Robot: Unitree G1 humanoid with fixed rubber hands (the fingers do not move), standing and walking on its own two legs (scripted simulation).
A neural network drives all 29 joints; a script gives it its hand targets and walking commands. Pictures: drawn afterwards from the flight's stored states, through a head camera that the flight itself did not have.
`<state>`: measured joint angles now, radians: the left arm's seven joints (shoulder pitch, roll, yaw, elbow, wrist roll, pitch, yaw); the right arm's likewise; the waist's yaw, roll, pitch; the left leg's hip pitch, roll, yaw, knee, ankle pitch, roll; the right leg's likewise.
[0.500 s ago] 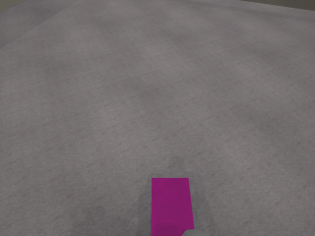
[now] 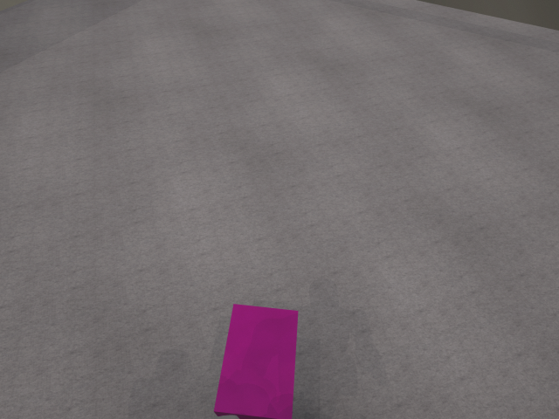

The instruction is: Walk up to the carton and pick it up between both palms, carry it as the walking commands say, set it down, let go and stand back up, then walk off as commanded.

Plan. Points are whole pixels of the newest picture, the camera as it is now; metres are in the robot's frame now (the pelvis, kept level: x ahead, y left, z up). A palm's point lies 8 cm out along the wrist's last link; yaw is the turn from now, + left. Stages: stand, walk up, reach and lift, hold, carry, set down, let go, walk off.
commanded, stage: walk off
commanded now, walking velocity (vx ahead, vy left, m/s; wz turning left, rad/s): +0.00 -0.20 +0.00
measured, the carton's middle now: (260, 369) +0.31 +0.05 -0.62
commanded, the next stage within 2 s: none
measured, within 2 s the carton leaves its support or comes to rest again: neither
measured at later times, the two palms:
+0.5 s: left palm out of the picture +0.07 +0.11 -0.11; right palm out of the picture -0.05 -0.43 -0.14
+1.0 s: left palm out of the picture +0.00 +0.00 -0.13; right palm out of the picture -0.03 -0.52 -0.10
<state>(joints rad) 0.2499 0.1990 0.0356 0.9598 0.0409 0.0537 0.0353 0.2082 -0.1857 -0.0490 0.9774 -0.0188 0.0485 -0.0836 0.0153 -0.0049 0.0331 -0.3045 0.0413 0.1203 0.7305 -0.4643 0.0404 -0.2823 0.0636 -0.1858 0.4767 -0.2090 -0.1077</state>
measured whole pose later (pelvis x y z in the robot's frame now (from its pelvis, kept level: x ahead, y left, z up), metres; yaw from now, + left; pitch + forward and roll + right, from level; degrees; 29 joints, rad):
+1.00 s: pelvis -0.04 -0.25 +0.02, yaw -1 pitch +0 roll -3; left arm 0.27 0.25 0.07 0.93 0.04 0.07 -0.02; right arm 0.29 -0.20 -0.06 0.98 -0.03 0.01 -0.07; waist -0.02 -0.04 0.05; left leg -0.19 0.11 0.13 0.44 -0.24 0.00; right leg -0.49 0.03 0.05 1.09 -0.31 0.07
